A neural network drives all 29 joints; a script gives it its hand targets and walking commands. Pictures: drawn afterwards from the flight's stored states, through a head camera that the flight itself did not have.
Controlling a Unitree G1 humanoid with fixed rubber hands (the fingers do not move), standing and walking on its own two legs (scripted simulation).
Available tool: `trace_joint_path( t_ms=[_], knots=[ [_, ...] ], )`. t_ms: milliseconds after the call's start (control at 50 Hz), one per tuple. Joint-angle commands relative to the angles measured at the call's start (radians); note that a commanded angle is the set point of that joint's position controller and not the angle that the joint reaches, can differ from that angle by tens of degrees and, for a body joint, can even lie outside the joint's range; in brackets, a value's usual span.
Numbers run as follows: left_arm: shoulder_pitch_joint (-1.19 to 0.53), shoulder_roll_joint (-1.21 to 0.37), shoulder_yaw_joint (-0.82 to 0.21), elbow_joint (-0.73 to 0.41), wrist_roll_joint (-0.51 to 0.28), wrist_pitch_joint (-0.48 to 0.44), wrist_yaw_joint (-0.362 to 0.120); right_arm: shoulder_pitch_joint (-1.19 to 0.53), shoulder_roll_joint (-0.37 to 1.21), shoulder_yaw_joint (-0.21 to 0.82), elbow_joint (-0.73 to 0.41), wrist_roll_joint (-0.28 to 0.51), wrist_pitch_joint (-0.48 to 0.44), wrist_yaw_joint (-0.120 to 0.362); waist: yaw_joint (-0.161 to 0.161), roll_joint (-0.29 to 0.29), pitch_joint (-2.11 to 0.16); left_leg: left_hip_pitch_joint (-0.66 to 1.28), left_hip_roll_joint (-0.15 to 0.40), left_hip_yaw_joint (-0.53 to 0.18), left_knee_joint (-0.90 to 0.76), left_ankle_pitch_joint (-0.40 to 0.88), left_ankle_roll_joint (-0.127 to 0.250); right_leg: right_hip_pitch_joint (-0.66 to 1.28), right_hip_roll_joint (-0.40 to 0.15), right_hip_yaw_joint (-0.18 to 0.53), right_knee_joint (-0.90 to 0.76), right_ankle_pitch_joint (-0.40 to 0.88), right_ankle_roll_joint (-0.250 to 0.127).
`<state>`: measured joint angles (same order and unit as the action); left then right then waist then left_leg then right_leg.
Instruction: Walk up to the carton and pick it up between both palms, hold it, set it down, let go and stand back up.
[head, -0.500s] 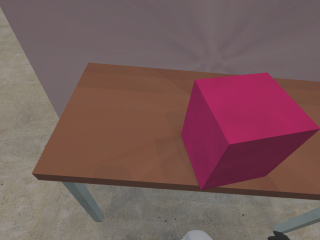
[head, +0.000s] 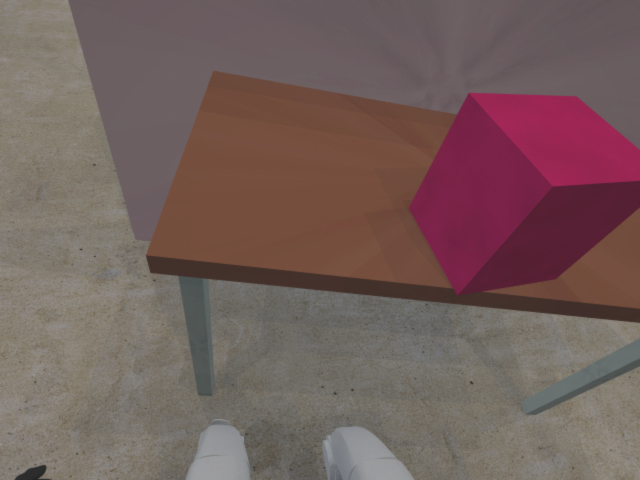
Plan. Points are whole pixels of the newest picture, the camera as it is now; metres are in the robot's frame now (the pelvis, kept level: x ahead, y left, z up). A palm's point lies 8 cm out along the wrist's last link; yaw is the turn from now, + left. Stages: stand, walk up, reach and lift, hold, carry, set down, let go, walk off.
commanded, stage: walk up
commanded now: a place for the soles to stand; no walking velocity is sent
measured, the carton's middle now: (516, 196) +0.51 -0.30 +0.11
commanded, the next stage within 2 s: none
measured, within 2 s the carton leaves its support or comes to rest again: neither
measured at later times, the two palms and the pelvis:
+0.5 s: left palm out of the picture -0.10 +0.30 -0.06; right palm out of the picture +0.02 -0.39 -0.04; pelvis -0.09 -0.05 +0.03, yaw +0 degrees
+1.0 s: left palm out of the picture +0.07 +0.27 -0.06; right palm out of the picture +0.04 -0.43 -0.04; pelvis +0.00 -0.08 +0.03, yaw -5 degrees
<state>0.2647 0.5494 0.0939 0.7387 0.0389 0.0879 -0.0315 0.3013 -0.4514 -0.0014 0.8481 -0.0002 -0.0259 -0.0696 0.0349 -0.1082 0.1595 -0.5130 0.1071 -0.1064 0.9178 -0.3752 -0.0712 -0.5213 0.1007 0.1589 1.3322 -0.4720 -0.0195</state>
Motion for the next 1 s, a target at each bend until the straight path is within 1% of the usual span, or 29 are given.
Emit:
trace_joint_path(
  t_ms=[0, 60, 80, 100, 120, 140, 160, 180, 200, 220, 260, 300, 380, 440, 480, 520, 540, 560, 580, 600, 640, 680, 700, 780, 800, 860, 920, 960, 980],
  knots=[
    [0.275, 0.085, 0.08, 0.015, 0.011, 0.034, -0.042, -0.125, -0.334, -0.176, -0.088, -0.064, -0.025, -0.018, 0.092, 0.445, -0.182, 0.099, 0.113, -0.172, -0.506, -0.382, 0.188, 0.076, -0.068, -0.193, -0.087, -0.03, 0.02],
    [0.295, 0.095, 0.097, 0.015, -0.005, 0.037, -0.049, -0.191, -0.374, -0.166, -0.085, -0.075, -0.005, -0.019, 0.095, 0.458, -0.155, -0.023, 0.171, -0.158, -0.561, -0.477, 0.213, 0.237, -0.125, -0.234, -0.328, -0.15, -0.006],
    [0.364, 0.111, 0.11, 0.04, -0.016, 0.033, -0.053, -0.218, -0.367, -0.164, -0.091, -0.077, 0.004, -0.024, 0.139, 0.408, -0.195, -0.106, 0.164, -0.111, -0.437, -0.454, 0.198, 0.41, -0.146, -0.187, -0.439, -0.226, -0.034],
    [0.477, 0.126, 0.117, 0.087, -0.015, 0.022, -0.046, -0.253, -0.332, -0.143, -0.089, -0.08, 0.019, -0.033, 0.196, 0.213, -0.14, -0.243, 0.098, -0.049, -0.191, -0.462, 0.182, 0.511, -0.126, -0.158, -0.621, -0.24, -0.051],
    [0.521, 0.132, 0.102, 0.138, -0.006, 0.017, -0.036, -0.327, -0.222, -0.106, -0.094, -0.064, 0.037, -0.04, 0.271, -0.049, -0.001, -0.47, -0.081, 0.079, 0.259, -0.425, 0.144, 0.491, -0.128, -0.048, -0.788, -0.23, -0.052],
    [0.426, 0.14, 0.098, 0.074, 0.006, 0.007, -0.025, -0.317, -0.134, -0.065, -0.121, -0.041, 0.031, -0.046, 0.233, -0.278, 0.118, -0.525, -0.227, 0.019, 0.615, -0.365, 0.121, 0.162, -0.189, 0.288, -0.978, -0.476, -0.016],
    [0.238, 0.197, 0.095, -0.013, 0.025, -0.008, -0.015, -0.208, -0.141, -0.064, -0.131, -0.029, 0.033, -0.05, 0.097, -0.185, 0.247, -0.514, -0.186, -0.029, 0.588, -0.239, 0.117, -0.107, -0.32, 0.586, -1.228, -0.726, 0.017],
    [0.09, 0.218, 0.092, -0.06, 0.025, -0.019, -0.024, -0.078, -0.22, -0.081, -0.082, -0.014, 0.039, -0.037, -0.045, 0.003, 0.265, -0.423, -0.176, -0.014, 0.578, -0.077, 0.106, -0.165, -0.338, 0.573, -1.259, -0.734, 0.034],
    [0.024, 0.229, 0.089, -0.098, 0.018, -0.035, -0.02, -0.006, -0.259, -0.103, -0.066, -0.002, 0.03, -0.022, -0.093, 0.032, 0.211, -0.353, -0.121, -0.031, 0.509, -0.037, 0.102, -0.109, -0.371, 0.581, -1.261, -0.687, -0.016],
    [-0.056, 0.276, 0.105, -0.11, 0.006, -0.048, -0.011, -0.105, -0.283, -0.117, -0.067, -0.006, 0.022, -0.019, -0.063, -0.062, 0.23, -0.291, -0.087, -0.014, 0.518, -0.081, 0.114, -0.182, -0.425, 0.699, -1.38, -0.818, -0.027],
    [-0.023, 0.253, 0.087, -0.104, 0.019, -0.074, -0.02, -0.087, -0.336, -0.14, -0.041, 0.017, 0.018, 0.003, -0.055, -0.05, 0.251, -0.203, -0.067, 0.019, 0.49, -0.018, 0.087, -0.146, -0.336, 0.542, -1.317, -0.666, 0.002],
    [0.115, 0.201, 0.095, -0.084, 0.01, -0.085, -0.015, -0.043, -0.31, -0.129, -0.017, 0.011, 0.007, 0.021, -0.009, -0.045, 0.158, -0.262, -0.056, 0.044, 0.335, -0.017, 0.088, 0.11, -0.304, 0.422, -1.132, -0.531, -0.094],
    [0.27, 0.144, 0.1, -0.045, 0.007, -0.091, 0.002, -0.179, -0.258, -0.107, -0.041, -0.004, -0.029, 0.023, 0.114, -0.007, 0.014, -0.282, -0.026, 0.13, 0.08, -0.082, 0.073, 0.45, -0.249, 0.263, -0.977, -0.095, -0.166],
    [0.246, 0.151, 0.099, -0.062, 0.002, -0.093, 0.0, -0.172, -0.235, -0.105, -0.067, 0.008, -0.042, 0.04, 0.088, 0.001, -0.067, -0.156, -0.028, 0.137, -0.052, -0.127, 0.089, 0.461, -0.285, 0.275, -0.964, -0.058, -0.23],
    [0.189, 0.138, 0.084, -0.055, -0.003, -0.089, -0.009, -0.139, -0.219, -0.102, -0.031, 0.013, -0.047, 0.047, 0.078, -0.031, -0.026, -0.041, -0.059, 0.16, -0.202, -0.082, 0.091, 0.323, -0.245, 0.163, -0.95, -0.07, -0.221],
    [0.044, 0.122, 0.074, -0.094, -0.013, -0.08, -0.025, 0.117, -0.21, -0.122, 0.024, 0.008, -0.052, 0.04, -0.075, -0.018, -0.128, 0.41, -0.088, 0.224, -0.335, 0.093, 0.111, 0.087, -0.255, 0.116, -0.86, -0.188, -0.194],
    [0.045, 0.09, 0.056, -0.109, -0.011, -0.073, -0.022, 0.23, -0.21, -0.131, 0.07, 0.004, -0.062, 0.022, -0.113, 0.101, -0.126, 0.565, -0.11, 0.21, -0.436, 0.088, 0.104, 0.001, -0.18, 0.043, -0.65, -0.095, -0.184],
    [0.099, 0.036, 0.039, -0.112, -0.011, -0.076, -0.025, 0.315, -0.265, -0.141, 0.081, -0.003, -0.065, 0.011, -0.132, 0.255, -0.203, 0.665, -0.074, 0.122, -0.515, 0.077, 0.093, -0.036, -0.122, -0.057, -0.405, -0.095, -0.124],
    [0.152, -0.013, 0.021, -0.123, -0.009, -0.082, -0.018, 0.287, -0.317, -0.161, 0.065, -0.01, -0.069, 0.003, -0.113, 0.33, -0.247, 0.762, 0.09, -0.236, -0.49, -0.179, 0.142, -0.199, -0.057, -0.046, -0.24, -0.112, -0.051],
    [0.235, 0.017, 0.024, -0.09, -0.02, -0.073, -0.012, 0.169, -0.37, -0.15, 0.006, -0.018, -0.067, 0.002, -0.043, 0.327, -0.195, 0.651, 0.262, -0.567, -0.592, -0.468, 0.207, -0.325, -0.034, -0.05, -0.102, -0.07, -0.007],
    [0.123, 0.137, 0.056, -0.081, 0.005, -0.068, -0.018, 0.041, -0.377, -0.149, -0.026, 0.005, -0.074, 0.008, -0.038, 0.204, -0.048, 0.382, 0.37, -0.754, -0.739, -0.675, 0.336, -0.295, -0.135, -0.005, -0.121, -0.038, -0.019],
    [0.089, 0.147, 0.071, -0.076, -0.006, -0.079, -0.029, -0.013, -0.346, -0.134, -0.021, -0.012, -0.071, 0.018, -0.015, 0.178, 0.106, 0.196, 0.284, -0.549, -0.739, -0.629, 0.333, -0.249, -0.166, -0.023, -0.162, -0.003, -0.002],
    [0.117, 0.139, 0.084, -0.07, 0.002, -0.081, -0.034, -0.015, -0.328, -0.13, -0.037, -0.008, -0.074, 0.025, -0.001, 0.263, 0.081, 0.161, 0.24, -0.434, -0.719, -0.543, 0.296, -0.16, -0.168, -0.03, -0.187, 0.025, 0.008],
    [0.116, 0.093, 0.072, -0.061, -0.025, -0.093, -0.044, 0.059, -0.28, -0.119, -0.054, 0.004, -0.085, 0.034, -0.036, 0.303, -0.026, 0.334, 0.115, -0.15, -0.594, -0.142, 0.261, -0.19, -0.175, -0.104, -0.294, 0.145, 0.019],
    [0.09, 0.07, 0.062, -0.067, -0.014, -0.092, -0.051, 0.112, -0.298, -0.127, -0.032, -0.005, -0.086, 0.038, -0.071, 0.34, -0.059, 0.418, 0.131, -0.203, -0.588, -0.118, 0.278, -0.212, -0.183, -0.108, -0.362, 0.116, 0.021],
    [0.063, 0.106, 0.073, -0.065, -0.025, -0.093, -0.058, 0.029, -0.352, -0.144, -0.065, -0.006, -0.076, 0.045, -0.05, 0.381, -0.031, 0.248, 0.154, -0.209, -0.583, -0.34, 0.302, -0.122, -0.2, -0.131, -0.433, 0.094, 0.021],
    [0.106, 0.116, 0.077, -0.041, -0.033, -0.115, -0.057, -0.043, -0.351, -0.146, -0.078, -0.019, -0.072, 0.054, -0.011, 0.384, -0.069, 0.132, 0.139, -0.109, -0.537, -0.268, 0.281, 0.118, -0.196, -0.182, -0.582, 0.09, -0.01],
    [0.323, 0.134, 0.095, 0.035, -0.03, -0.131, -0.035, -0.12, -0.299, -0.12, -0.085, -0.019, -0.058, 0.055, 0.105, 0.255, -0.192, 0.108, 0.066, -0.02, -0.229, -0.099, 0.246, 0.381, -0.157, -0.244, -0.764, 0.182, -0.018],
    [0.408, 0.175, 0.118, 0.092, -0.024, -0.145, -0.014, -0.04, -0.197, -0.1, -0.071, -0.028, -0.05, 0.049, 0.122, 0.037, -0.198, 0.003, -0.013, 0.034, 0.087, 0.023, 0.196, 0.542, -0.158, -0.131, -0.812, 0.129, 0.015]
  ],
)
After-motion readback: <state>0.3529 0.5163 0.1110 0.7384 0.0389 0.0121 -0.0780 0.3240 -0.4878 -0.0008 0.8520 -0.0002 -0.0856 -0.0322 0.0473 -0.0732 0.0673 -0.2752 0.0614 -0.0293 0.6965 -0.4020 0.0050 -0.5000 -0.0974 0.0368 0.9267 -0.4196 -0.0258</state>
